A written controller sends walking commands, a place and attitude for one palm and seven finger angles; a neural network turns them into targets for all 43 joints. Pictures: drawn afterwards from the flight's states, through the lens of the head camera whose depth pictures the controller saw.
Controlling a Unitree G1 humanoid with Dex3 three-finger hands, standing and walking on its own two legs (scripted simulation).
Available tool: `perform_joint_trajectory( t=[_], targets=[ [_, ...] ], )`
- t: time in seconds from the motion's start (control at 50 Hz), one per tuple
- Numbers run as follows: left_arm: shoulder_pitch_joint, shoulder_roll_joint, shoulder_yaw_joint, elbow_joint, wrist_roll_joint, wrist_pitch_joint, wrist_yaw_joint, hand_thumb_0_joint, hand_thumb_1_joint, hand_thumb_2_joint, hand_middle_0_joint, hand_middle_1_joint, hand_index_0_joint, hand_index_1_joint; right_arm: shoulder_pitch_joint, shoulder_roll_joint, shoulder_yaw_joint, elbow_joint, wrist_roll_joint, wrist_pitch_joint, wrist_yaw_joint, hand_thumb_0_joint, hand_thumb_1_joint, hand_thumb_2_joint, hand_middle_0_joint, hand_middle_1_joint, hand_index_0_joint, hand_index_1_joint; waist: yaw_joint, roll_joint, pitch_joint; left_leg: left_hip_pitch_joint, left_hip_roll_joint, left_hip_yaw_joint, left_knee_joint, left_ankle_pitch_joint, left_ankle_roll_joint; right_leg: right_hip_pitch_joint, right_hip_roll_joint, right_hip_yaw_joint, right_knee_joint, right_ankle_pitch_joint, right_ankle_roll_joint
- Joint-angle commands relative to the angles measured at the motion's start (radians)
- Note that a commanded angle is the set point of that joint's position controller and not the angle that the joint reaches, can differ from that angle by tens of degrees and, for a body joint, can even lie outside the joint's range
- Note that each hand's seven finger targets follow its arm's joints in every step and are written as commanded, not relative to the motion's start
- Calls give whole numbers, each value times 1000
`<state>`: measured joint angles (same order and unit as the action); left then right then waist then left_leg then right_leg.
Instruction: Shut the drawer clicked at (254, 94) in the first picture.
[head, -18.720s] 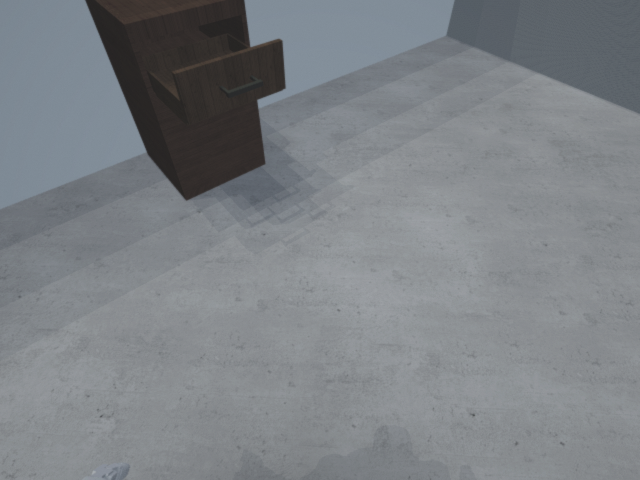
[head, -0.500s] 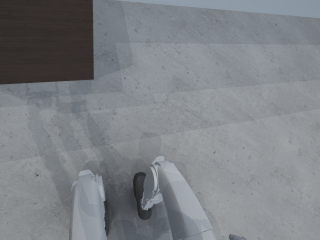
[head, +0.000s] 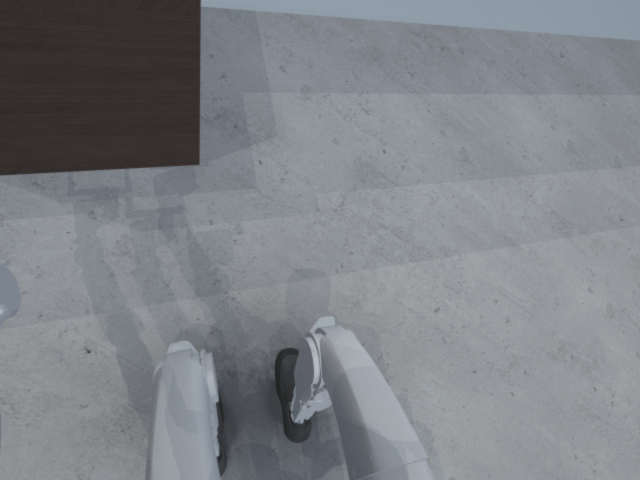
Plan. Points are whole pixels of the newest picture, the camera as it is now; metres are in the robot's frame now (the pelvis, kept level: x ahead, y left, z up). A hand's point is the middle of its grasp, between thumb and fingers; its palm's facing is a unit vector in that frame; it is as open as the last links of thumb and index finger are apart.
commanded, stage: pull the fist back off the drawer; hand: left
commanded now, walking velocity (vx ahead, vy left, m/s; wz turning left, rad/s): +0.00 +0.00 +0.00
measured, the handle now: out of the picture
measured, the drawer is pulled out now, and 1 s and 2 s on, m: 0.00 0.00 0.00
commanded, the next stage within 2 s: draw the hand back to the body in 0.22 s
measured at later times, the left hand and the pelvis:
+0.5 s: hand out of the picture +0.54 +0.26 +0.07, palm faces +0.09 -0.99 -0.08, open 3.3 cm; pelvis +0.04 +0.00 +0.05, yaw +1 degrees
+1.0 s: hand out of the picture +0.37 +0.25 +0.21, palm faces +0.26 -0.93 -0.26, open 3.3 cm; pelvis +0.09 +0.00 +0.17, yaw +6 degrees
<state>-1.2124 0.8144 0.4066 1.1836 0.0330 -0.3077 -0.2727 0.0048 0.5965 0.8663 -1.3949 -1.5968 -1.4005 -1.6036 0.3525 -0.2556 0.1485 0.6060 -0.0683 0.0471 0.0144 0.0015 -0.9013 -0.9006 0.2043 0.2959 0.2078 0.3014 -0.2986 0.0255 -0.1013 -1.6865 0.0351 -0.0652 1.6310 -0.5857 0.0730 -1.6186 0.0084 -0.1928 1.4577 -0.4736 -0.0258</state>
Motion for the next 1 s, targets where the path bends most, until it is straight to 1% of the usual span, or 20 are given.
perform_joint_trajectory(
  t=[0.0,0.04,0.1,0.22,0.26,0.3,0.34,0.38,0.42,0.46,0.52,0.54,0.58,0.64,0.74,0.8,0.82,0.84,0.9,0.98],
  targets=[
    [-385,156,55,-289,-55,-73,20,0,900,900,-1400,-1600,-1400,-1600,212,-263,-103,-11,8,10,-2,0,-900,-900,200,300,200,300,6,420,-661,768,36,-201,-305,251,-80,177,34,84,-129,91,-17],
    [-336,129,49,-287,-61,-78,24,0,900,900,-1400,-1600,-1400,-1600,202,-254,-106,-15,12,12,1,0,-900,-900,200,300,200,300,11,374,-634,725,32,-173,-304,240,-65,216,36,96,-148,86,-14],
    [-267,151,81,-314,-63,-104,34,0,900,900,-1400,-1600,-1400,-1600,192,-246,-108,-25,14,14,4,0,-900,-900,200,300,200,300,35,353,-643,695,27,-140,-296,292,-57,285,37,108,-157,104,-13],
    [-162,148,120,-278,-84,-150,27,0,900,900,-1400,-1600,-1400,-1600,176,-231,-117,-31,20,23,7,0,-900,-900,200,300,200,300,49,259,-625,607,19,-78,-252,387,-39,398,40,133,-171,166,-5],
    [-155,180,143,-275,-89,-164,18,0,900,900,-1400,-1600,-1400,-1600,170,-229,-113,-38,21,26,2,0,-900,-900,200,300,200,300,55,234,-619,559,15,-65,-240,398,-32,440,39,143,-164,189,-4],
    [-139,168,137,-287,-93,-173,8,0,900,900,-1400,-1600,-1400,-1600,162,-227,-119,-43,22,32,2,0,-900,-900,200,300,200,300,62,256,-648,582,14,-58,-236,429,-35,446,37,144,-158,215,-2],
    [-22,176,169,-422,-118,-174,-9,0,900,900,-1400,-1600,-1400,-1600,158,-227,-134,-80,33,40,10,0,-900,-900,200,300,200,300,125,282,-784,697,10,-54,-276,522,-44,551,37,150,-174,292,-4],
    [100,153,167,-584,-147,-147,-25,0,900,900,-1400,-1600,-1400,-1600,149,-225,-150,-105,51,47,20,0,-900,-900,200,300,200,300,165,338,-879,858,15,-69,-328,657,-62,599,33,144,-205,352,-4],
    [223,91,138,-714,-187,-95,-37,0,900,900,-1400,-1600,-1400,-1600,131,-218,-164,-125,73,46,22,0,-900,-900,200,300,200,300,175,293,-878,931,16,-73,-380,705,-64,667,34,139,-262,385,2],
    [315,-9,84,-782,-228,-42,-35,0,900,900,-1400,-1600,-1400,-1600,108,-207,-169,-131,92,29,18,0,-900,-900,200,300,200,300,163,237,-823,946,14,-69,-420,688,-54,695,33,138,-314,391,7],
    [385,-77,53,-889,-265,-15,-4,0,900,900,-1400,-1600,-1400,-1600,82,-194,-176,-113,105,-9,0,0,-900,-900,200,300,200,300,162,195,-729,982,12,-51,-487,629,-57,736,34,132,-386,368,16],
    [417,-105,45,-897,-273,-17,10,0,900,900,-1400,-1600,-1400,-1600,77,-189,-178,-109,106,-23,-5,0,-900,-900,200,300,200,300,159,152,-693,978,8,-43,-506,597,-53,759,36,132,-408,363,18],
    [457,-150,4,-916,-270,-38,34,0,900,900,-1400,-1600,-1400,-1600,62,-177,-175,-98,105,-46,-16,0,-900,-900,200,300,200,300,164,182,-623,1008,4,-29,-548,578,-58,775,33,134,-442,347,16],
    [577,-245,-64,-857,-272,-54,42,0,900,900,-1400,-1600,-1400,-1600,42,-168,-177,-101,104,-61,-24,0,-900,-900,200,300,200,300,169,120,-479,1014,-4,-12,-616,511,-59,811,34,124,-501,301,14],
    [748,-284,-102,-905,-287,-64,22,0,900,900,-1400,-1600,-1400,-1600,-12,-160,-175,-161,115,-61,-33,0,-900,-900,200,300,200,300,210,116,-371,1076,-13,3,-718,522,-60,930,28,124,-577,315,4],
    [824,-267,-77,-981,-308,-61,21,0,900,900,-1400,-1600,-1400,-1600,-45,-155,-173,-195,119,-66,-39,0,-900,-900,200,300,200,300,232,96,-345,1116,-12,0,-765,534,-61,1000,25,122,-608,331,3],
    [879,-173,-96,-1003,-160,14,149,0,900,900,-1400,-1600,-1400,-1600,-98,-138,-181,-223,118,-32,-52,0,-900,-900,200,300,200,300,294,117,-412,1213,-10,-3,-839,540,-69,1076,-4,162,-657,303,-18],
    [916,-265,-140,-1087,-159,56,216,0,900,900,-1400,-1600,-1400,-1600,-107,-116,-178,-260,116,-25,-63,0,-900,-900,200,300,200,300,268,110,-356,1234,-9,-2,-873,532,-75,1091,-6,154,-684,309,-14],
    [1014,-278,-154,-1183,-130,137,333,0,900,900,-1400,-1600,-1400,-1600,-135,-112,-166,-263,115,-16,-88,0,-900,-900,200,300,200,300,267,84,-284,1277,1,4,-930,541,-67,1179,-9,156,-744,348,-10],
    [1060,-286,-166,-1299,-112,182,398,0,900,900,-1400,-1600,-1400,-1600,-176,-106,-152,-258,113,-42,-112,0,-900,-900,200,300,200,300,271,66,-212,1352,4,5,-1018,532,-60,1281,-14,159,-828,366,-9]
  ],
)
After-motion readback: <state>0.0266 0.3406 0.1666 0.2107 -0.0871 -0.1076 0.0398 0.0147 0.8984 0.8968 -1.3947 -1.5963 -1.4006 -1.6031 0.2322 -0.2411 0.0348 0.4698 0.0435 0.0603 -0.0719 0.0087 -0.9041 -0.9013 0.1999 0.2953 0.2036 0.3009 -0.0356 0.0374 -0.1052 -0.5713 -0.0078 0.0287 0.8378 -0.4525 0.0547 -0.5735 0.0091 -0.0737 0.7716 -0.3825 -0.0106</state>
